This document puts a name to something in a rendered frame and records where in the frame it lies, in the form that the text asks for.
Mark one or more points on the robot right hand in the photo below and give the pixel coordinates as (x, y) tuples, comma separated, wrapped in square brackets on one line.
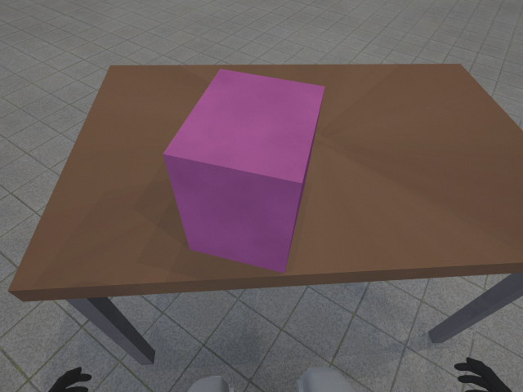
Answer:
[(486, 379)]

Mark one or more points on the table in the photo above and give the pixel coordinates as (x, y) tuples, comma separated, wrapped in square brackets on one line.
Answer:
[(415, 172)]

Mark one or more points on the carton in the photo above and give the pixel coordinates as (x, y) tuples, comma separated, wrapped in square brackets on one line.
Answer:
[(238, 166)]

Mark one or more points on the right robot thigh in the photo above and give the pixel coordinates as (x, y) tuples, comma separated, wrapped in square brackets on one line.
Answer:
[(323, 379)]

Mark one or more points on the robot left hand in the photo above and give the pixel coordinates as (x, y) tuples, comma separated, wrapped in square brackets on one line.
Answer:
[(69, 378)]

